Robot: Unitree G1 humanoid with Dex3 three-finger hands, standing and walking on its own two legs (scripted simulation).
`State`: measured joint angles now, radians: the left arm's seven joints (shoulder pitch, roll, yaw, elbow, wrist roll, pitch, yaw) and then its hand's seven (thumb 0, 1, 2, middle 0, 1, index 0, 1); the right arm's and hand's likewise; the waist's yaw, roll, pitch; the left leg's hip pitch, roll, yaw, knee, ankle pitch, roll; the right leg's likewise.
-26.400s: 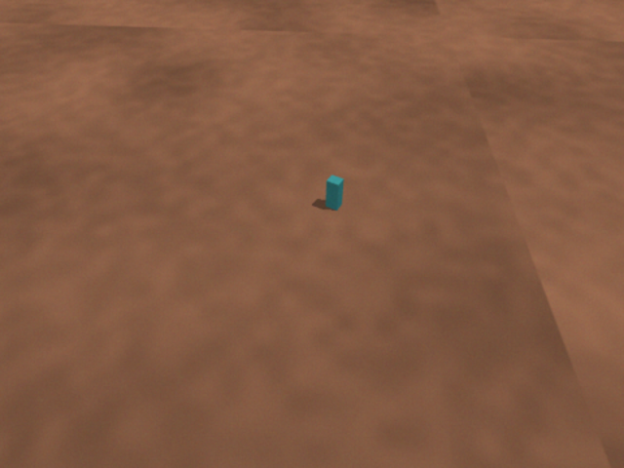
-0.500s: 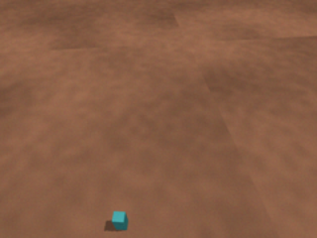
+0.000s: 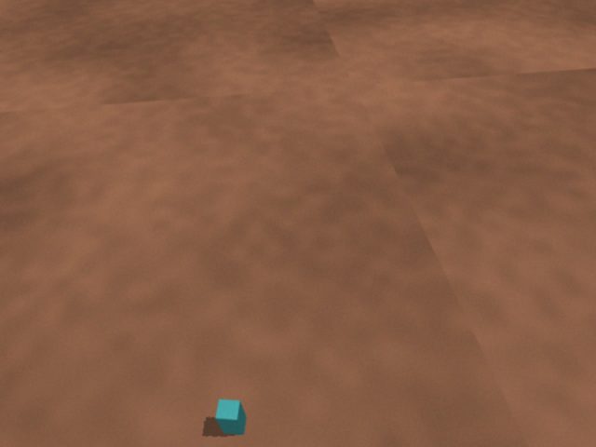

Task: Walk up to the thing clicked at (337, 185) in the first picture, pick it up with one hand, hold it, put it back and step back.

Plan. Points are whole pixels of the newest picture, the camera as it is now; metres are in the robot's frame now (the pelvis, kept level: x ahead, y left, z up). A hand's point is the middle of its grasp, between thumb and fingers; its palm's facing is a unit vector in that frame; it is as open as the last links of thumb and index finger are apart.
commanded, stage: stand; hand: left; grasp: from the side
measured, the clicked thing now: (231, 417) +0.37 +0.22 -0.70
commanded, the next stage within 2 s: step back in 1.28 s
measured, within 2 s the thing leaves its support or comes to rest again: neither
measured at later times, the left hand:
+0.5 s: hand out of the picture +0.08 +0.24 -0.15, palm faces -0.02 -0.94 -0.34, open 7.4 cm
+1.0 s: hand out of the picture +0.10 +0.24 -0.15, palm faces -0.03 -0.94 -0.34, open 7.4 cm
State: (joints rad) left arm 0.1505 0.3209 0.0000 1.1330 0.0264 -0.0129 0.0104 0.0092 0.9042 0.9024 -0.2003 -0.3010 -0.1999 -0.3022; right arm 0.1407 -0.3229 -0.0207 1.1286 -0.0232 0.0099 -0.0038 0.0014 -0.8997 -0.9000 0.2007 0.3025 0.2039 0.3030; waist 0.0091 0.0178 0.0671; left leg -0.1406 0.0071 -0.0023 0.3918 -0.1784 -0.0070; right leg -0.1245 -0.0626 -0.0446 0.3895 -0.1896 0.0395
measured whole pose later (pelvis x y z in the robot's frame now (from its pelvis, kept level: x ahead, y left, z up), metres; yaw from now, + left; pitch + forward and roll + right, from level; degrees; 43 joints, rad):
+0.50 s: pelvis +0.01 -0.01 +0.00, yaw -1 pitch -4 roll +0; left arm 0.11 0.32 0.01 1.16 0.02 -0.01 0.00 0.01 0.90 0.90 -0.20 -0.30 -0.20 -0.30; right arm 0.12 -0.33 -0.01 1.15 -0.02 0.00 0.00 0.00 -0.90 -0.90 0.20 0.30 0.20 0.30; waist 0.00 0.02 0.06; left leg -0.11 0.02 0.01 0.34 -0.17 -0.02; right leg -0.11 -0.05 -0.03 0.35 -0.18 0.03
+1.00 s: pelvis +0.02 -0.01 +0.00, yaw -1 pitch -3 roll +0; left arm 0.11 0.33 0.01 1.15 0.01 -0.01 0.00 0.01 0.90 0.90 -0.20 -0.30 -0.20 -0.30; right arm 0.11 -0.34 0.00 1.15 -0.02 0.00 0.00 0.00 -0.90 -0.90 0.20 0.30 0.20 0.30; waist 0.00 0.02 0.05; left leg -0.10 0.03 0.01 0.32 -0.17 -0.02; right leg -0.10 -0.04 -0.03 0.34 -0.18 0.03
